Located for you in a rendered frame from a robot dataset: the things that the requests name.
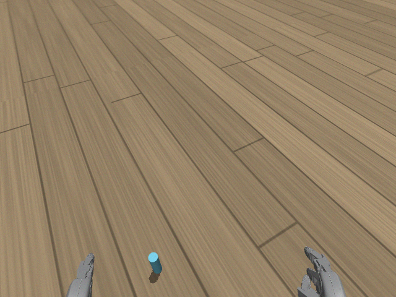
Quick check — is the left robot hand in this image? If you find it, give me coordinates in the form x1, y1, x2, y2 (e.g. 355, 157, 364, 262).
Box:
66, 253, 94, 297

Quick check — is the can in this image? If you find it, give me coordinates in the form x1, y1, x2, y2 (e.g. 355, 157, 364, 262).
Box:
148, 252, 162, 274

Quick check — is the right robot hand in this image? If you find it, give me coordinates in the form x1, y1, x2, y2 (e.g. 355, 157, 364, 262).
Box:
298, 246, 347, 297

